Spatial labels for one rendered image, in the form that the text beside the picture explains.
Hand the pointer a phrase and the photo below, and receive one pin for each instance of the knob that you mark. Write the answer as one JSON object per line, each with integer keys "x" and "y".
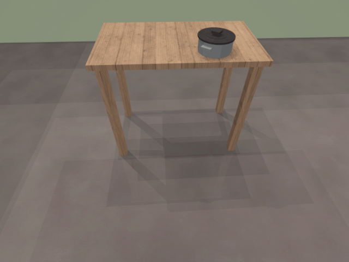
{"x": 217, "y": 31}

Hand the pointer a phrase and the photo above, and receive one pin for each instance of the table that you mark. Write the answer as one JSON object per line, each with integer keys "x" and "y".
{"x": 124, "y": 46}

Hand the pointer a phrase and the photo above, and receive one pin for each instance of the pot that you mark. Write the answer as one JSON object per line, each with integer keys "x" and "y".
{"x": 214, "y": 51}

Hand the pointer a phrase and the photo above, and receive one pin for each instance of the lid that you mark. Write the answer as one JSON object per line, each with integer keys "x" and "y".
{"x": 225, "y": 37}

